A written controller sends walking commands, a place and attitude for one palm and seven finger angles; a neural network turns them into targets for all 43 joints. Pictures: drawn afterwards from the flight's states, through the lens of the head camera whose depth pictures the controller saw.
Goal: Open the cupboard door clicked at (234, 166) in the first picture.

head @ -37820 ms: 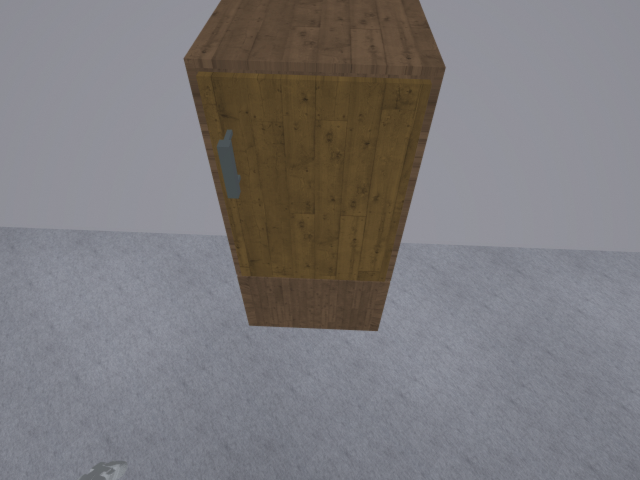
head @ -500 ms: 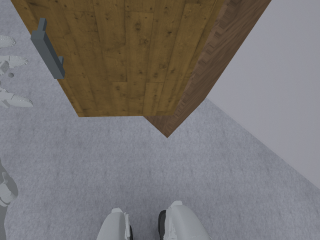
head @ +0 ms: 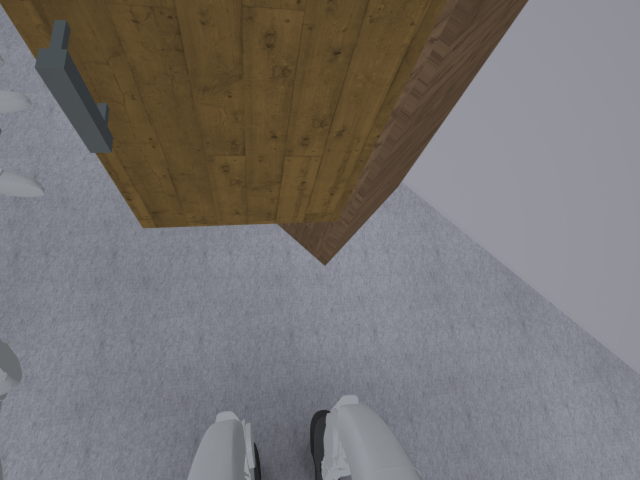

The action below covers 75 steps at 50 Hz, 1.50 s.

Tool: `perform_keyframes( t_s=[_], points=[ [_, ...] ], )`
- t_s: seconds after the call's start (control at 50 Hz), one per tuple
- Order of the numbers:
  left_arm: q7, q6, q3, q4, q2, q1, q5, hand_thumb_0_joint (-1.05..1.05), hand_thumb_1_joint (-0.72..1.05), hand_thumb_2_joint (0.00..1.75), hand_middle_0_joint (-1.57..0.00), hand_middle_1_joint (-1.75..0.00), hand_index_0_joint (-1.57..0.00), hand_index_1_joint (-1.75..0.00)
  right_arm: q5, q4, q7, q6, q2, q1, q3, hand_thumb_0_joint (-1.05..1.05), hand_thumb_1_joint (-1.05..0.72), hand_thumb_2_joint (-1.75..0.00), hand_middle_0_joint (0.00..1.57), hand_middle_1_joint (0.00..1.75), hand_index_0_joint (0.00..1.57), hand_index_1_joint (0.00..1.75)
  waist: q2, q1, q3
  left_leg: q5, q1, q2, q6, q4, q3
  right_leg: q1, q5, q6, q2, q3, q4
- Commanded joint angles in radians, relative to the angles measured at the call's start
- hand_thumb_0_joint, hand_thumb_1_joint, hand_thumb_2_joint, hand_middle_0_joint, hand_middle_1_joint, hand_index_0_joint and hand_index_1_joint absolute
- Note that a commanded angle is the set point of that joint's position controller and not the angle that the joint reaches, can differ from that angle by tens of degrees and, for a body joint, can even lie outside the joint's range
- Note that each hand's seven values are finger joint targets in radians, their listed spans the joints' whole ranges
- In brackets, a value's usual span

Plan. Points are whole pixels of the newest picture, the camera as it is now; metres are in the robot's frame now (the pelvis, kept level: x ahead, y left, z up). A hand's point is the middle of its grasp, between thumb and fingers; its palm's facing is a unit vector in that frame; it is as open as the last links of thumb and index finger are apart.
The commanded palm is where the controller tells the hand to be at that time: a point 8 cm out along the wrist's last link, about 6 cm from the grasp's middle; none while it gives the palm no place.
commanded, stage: move the hooked fingers beside the handle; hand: left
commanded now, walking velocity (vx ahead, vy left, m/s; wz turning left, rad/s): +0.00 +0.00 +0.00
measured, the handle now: (82, 92) +0.54 +0.23 +0.06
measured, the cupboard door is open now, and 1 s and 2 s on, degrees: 47 47 48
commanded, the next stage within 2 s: slide the fingers in behind the handle in 0.52 s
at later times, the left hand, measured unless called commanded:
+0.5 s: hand out of the picture +0.47 +0.31 +0.07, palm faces +0.06 -1.00 -0.01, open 14.0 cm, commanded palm +0.46 +0.34 +0.06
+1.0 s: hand (20, 138) +0.47 +0.28 +0.06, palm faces +0.03 -1.00 +0.00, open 14.0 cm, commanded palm +0.46 +0.31 +0.06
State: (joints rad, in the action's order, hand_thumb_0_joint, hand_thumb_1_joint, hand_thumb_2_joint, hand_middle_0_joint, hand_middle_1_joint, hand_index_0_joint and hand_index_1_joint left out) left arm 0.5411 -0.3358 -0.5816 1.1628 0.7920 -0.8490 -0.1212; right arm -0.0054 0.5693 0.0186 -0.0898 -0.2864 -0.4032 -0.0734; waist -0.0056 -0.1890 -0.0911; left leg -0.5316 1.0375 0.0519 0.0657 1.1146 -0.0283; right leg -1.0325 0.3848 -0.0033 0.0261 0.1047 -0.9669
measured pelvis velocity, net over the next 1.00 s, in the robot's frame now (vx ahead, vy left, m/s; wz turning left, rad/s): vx -0.01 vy -0.01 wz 0.01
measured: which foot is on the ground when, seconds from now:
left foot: down 0.00-1.00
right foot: down 0.00-1.00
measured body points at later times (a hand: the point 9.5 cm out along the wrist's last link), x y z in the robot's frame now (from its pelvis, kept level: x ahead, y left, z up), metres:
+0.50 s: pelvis -0.01 -0.01 +0.00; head +0.14 +0.04 +0.42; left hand +0.46 +0.36 +0.07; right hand +0.03 -0.28 -0.09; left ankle -0.01 +0.07 -0.66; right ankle +0.03 -0.13 -0.66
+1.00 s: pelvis -0.01 -0.01 +0.00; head +0.14 +0.04 +0.42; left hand +0.47 +0.33 +0.07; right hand +0.01 -0.27 -0.09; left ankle -0.01 +0.07 -0.66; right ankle +0.03 -0.13 -0.66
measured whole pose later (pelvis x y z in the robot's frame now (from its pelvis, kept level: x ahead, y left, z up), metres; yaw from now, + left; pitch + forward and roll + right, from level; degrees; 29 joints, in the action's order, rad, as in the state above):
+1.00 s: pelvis -0.01 -0.01 +0.00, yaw +1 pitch +24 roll -5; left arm 0.49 -0.36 -0.52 1.15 0.71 -0.84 -0.14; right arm 0.00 0.59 0.02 -0.08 -0.28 -0.38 -0.08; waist 0.00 -0.18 -0.10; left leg -0.52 1.01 0.05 0.06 1.12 -0.02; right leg -1.01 0.38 -0.01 0.02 0.11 -0.98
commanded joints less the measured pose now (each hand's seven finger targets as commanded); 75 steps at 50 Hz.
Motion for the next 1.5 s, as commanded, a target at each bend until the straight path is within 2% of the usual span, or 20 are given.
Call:
perform_keyframes(
  t_s=[0.0,0.04,0.08,0.2,0.22,0.32,0.58,0.64,0.7,0.74,0.78,0.86,0.96,1.06,1.08,1.12,1.2,1.3,1.4,1.48],
  points=[
    [-0.01,-0.08,-0.025,-0.255,0.299,-0.338,-0.043,0.0,-0.5,0.3,-0.3,-1.2,-0.3,-1.2,0.0,-0.026,0.012,0.006,-0.217,-0.184,0.095,0.0,-0.9,-0.9,0.2,0.3,0.2,0.3,-0.284,0.03,-0.543,0.745,-0.561,0.016,-0.078,-0.127,0.139,0.174,-0.264,-0.021,0.039,-0.033,0.059],
    [-0.013,-0.07,-0.009,-0.222,0.277,-0.34,-0.042,0.0,-0.5,0.3,-0.3,-1.2,-0.3,-1.2,0.002,-0.024,0.014,0.004,-0.216,-0.179,0.092,0.0,-0.9,-0.9,0.2,0.3,0.2,0.3,-0.236,0.02,-0.502,0.68,-0.51,0.01,-0.066,-0.136,0.132,0.192,-0.255,-0.017,0.037,-0.034,0.065],
    [-0.012,-0.069,0.006,-0.227,0.269,-0.339,-0.037,0.0,-0.5,0.3,-0.3,-1.2,-0.3,-1.2,0.003,-0.026,0.015,0.002,-0.214,-0.177,0.09,0.0,-0.9,-0.9,0.2,0.3,0.2,0.3,-0.285,0.027,-0.496,0.699,-0.538,0.01,-0.073,-0.142,0.129,0.177,-0.251,-0.021,0.037,-0.035,0.069],
    [-0.023,-0.087,0.019,-0.228,0.233,-0.306,-0.047,0.0,-0.5,0.3,-0.3,-1.2,-0.3,-1.2,0.003,-0.035,0.014,0.005,-0.208,-0.16,0.092,0.0,-0.9,-0.9,0.2,0.3,0.2,0.3,-0.243,0.033,-0.489,0.666,-0.518,0.005,-0.071,-0.148,0.124,0.204,-0.249,-0.022,0.035,-0.036,0.07],
    [-0.025,-0.086,0.014,-0.206,0.238,-0.309,-0.047,0.0,-0.5,0.3,-0.3,-1.2,-0.3,-1.2,0.003,-0.031,0.016,0.007,-0.21,-0.157,0.093,0.0,-0.9,-0.9,0.2,0.3,0.2,0.3,-0.199,0.023,-0.459,0.627,-0.482,0.004,-0.063,-0.149,0.119,0.215,-0.248,-0.02,0.035,-0.038,0.074],
    [-0.025,-0.092,0.007,-0.163,0.267,-0.327,-0.036,0.0,-0.5,0.3,-0.3,-1.2,-0.3,-1.2,0.005,-0.035,0.022,0.015,-0.215,-0.145,0.088,0.0,-0.9,-0.9,0.2,0.3,0.2,0.3,-0.18,0.017,-0.425,0.534,-0.411,-0.005,-0.05,-0.148,0.106,0.235,-0.234,-0.021,0.031,-0.049,0.07],
    [0.017,-0.093,-0.017,-0.18,0.338,-0.397,-0.041,0.0,-0.5,0.3,-0.3,-1.2,-0.3,-1.2,0.006,-0.024,0.033,0.028,-0.226,-0.149,0.08,0.0,-0.9,-0.9,0.2,0.3,0.2,0.3,-0.246,0.023,-0.531,0.552,-0.424,-0.004,-0.051,-0.109,0.116,0.213,-0.239,-0.022,0.029,-0.054,0.035],
    [0.019,-0.075,-0.001,-0.157,0.305,-0.365,-0.048,0.0,-0.5,0.3,-0.3,-1.2,-0.3,-1.2,0.01,-0.03,0.029,0.027,-0.221,-0.146,0.078,0.0,-0.9,-0.9,0.2,0.3,0.2,0.3,-0.202,0.018,-0.499,0.505,-0.369,-0.009,-0.039,-0.11,0.104,0.238,-0.242,-0.017,0.029,-0.06,0.046],
    [0.011,-0.081,0.017,-0.208,0.283,-0.383,-0.047,0.0,-0.5,0.3,-0.3,-1.2,-0.3,-1.2,0.01,-0.028,0.025,0.022,-0.216,-0.15,0.08,0.0,-0.9,-0.9,0.2,0.3,0.2,0.3,-0.266,0.023,-0.519,0.556,-0.435,-0.004,-0.05,-0.116,0.114,0.201,-0.241,-0.021,0.03,-0.051,0.042],
    [-0.004,-0.08,0.002,-0.215,0.288,-0.375,-0.05,0.0,-0.5,0.3,-0.3,-1.2,-0.3,-1.2,0.008,-0.026,0.024,0.02,-0.217,-0.15,0.083,0.0,-0.9,-0.9,0.2,0.3,0.2,0.3,-0.22,0.022,-0.513,0.524,-0.415,-0.003,-0.045,-0.119,0.114,0.218,-0.231,-0.018,0.031,-0.052,0.049],
    [-0.013,-0.087,-0.01,-0.243,0.293,-0.362,-0.052,0.0,-0.5,0.3,-0.3,-1.2,-0.3,-1.2,0.006,-0.029,0.022,0.02,-0.216,-0.155,0.084,0.0,-0.9,-0.9,0.2,0.3,0.2,0.3,-0.245,0.036,-0.545,0.568,-0.447,-0.003,-0.052,-0.125,0.118,0.227,-0.245,-0.022,0.032,-0.049,0.045],
    [-0.04,-0.083,0.048,-0.232,0.208,-0.371,-0.051,0.0,-0.5,0.3,-0.3,-1.2,-0.3,-1.2,0.008,-0.029,0.018,0.018,-0.206,-0.148,0.081,0.0,-0.9,-0.9,0.2,0.3,0.2,0.3,-0.227,0.019,-0.468,0.519,-0.44,-0.004,-0.052,-0.143,0.121,0.191,-0.201,-0.024,0.033,-0.039,0.058],
    [-0.075,-0.099,0.011,-0.239,0.245,-0.352,-0.039,0.0,-0.5,0.3,-0.3,-1.2,-0.3,-1.2,0.003,-0.031,0.019,0.023,-0.209,-0.152,0.085,0.0,-0.9,-0.9,0.2,0.3,0.2,0.3,-0.222,0.035,-0.495,0.528,-0.44,-0.007,-0.055,-0.148,0.118,0.229,-0.217,-0.027,0.031,-0.045,0.055],
    [-0.084,-0.103,0.084,-0.226,0.135,-0.363,-0.045,0.0,-0.5,0.3,-0.3,-1.2,-0.3,-1.2,0.006,-0.03,0.013,0.02,-0.197,-0.147,0.084,0.0,-0.9,-0.9,0.2,0.3,0.2,0.3,-0.214,0.014,-0.449,0.539,-0.454,-0.005,-0.056,-0.15,0.117,0.193,-0.216,-0.024,0.031,-0.041,0.06],
    [-0.089,-0.103,0.054,-0.225,0.176,-0.353,-0.041,0.0,-0.5,0.3,-0.3,-1.2,-0.3,-1.2,0.004,-0.024,0.015,0.016,-0.205,-0.151,0.087,0.0,-0.9,-0.9,0.2,0.3,0.2,0.3,-0.206,0.025,-0.464,0.542,-0.462,0.0,-0.061,-0.155,0.121,0.201,-0.212,-0.022,0.031,-0.041,0.061],
    [-0.098,-0.105,0.075,-0.22,0.146,-0.383,-0.04,0.0,-0.5,0.3,-0.3,-1.2,-0.3,-1.2,0.004,-0.021,0.015,0.017,-0.2,-0.148,0.086,0.0,-0.9,-0.9,0.2,0.3,0.2,0.3,-0.195,0.013,-0.46,0.516,-0.446,-0.004,-0.057,-0.152,0.118,0.202,-0.211,-0.02,0.028,-0.043,0.061],
    [-0.11,-0.12,0.071,-0.271,0.13,-0.348,-0.041,0.0,-0.5,0.3,-0.3,-1.2,-0.3,-1.2,0.001,-0.024,0.009,0.014,-0.193,-0.155,0.093,0.0,-0.9,-0.9,0.2,0.3,0.2,0.3,-0.223,0.032,-0.533,0.638,-0.511,-0.002,-0.071,-0.142,0.124,0.221,-0.262,-0.02,0.028,-0.043,0.052],
    [-0.124,-0.113,0.114,-0.278,0.06,-0.34,-0.049,0.0,-0.5,0.3,-0.3,-1.2,-0.3,-1.2,0.004,-0.021,0.005,0.008,-0.186,-0.142,0.095,0.0,-0.9,-0.9,0.2,0.3,0.2,0.3,-0.213,0.025,-0.486,0.621,-0.509,-0.001,-0.069,-0.152,0.119,0.212,-0.255,-0.019,0.028,-0.04,0.064],
    [-0.153,-0.12,0.1,-0.278,0.063,-0.325,-0.047,0.0,-0.5,0.3,-0.3,-1.2,-0.3,-1.2,0.005,-0.023,0.006,0.009,-0.182,-0.136,0.094,0.0,-0.9,-0.9,0.2,0.3,0.2,0.3,-0.169,0.03,-0.482,0.572,-0.458,-0.009,-0.056,-0.156,0.104,0.265,-0.277,-0.018,0.026,-0.051,0.065],
    [-0.168,-0.141,0.113,-0.325,0.043,-0.324,-0.041,0.0,-0.5,0.3,-0.3,-1.2,-0.3,-1.2,0.003,-0.022,0.002,0.013,-0.177,-0.136,0.099,0.0,-0.9,-0.9,0.2,0.3,0.2,0.3,-0.221,0.043,-0.516,0.621,-0.519,-0.007,-0.067,-0.158,0.109,0.255,-0.28,-0.022,0.026,-0.05,0.064]
  ],
)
